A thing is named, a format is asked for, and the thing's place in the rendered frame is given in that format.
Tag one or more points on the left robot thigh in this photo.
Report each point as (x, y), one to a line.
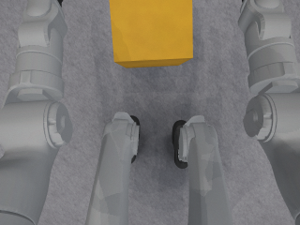
(109, 198)

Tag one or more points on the left robot upper arm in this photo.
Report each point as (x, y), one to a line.
(31, 133)

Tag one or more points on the right robot forearm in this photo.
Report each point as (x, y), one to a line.
(270, 47)

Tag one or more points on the carton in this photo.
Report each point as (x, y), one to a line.
(151, 33)

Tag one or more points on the left robot forearm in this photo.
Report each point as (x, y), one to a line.
(39, 54)

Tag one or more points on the right robot upper arm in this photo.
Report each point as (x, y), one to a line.
(273, 119)

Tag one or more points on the left robot foot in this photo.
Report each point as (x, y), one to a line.
(136, 120)

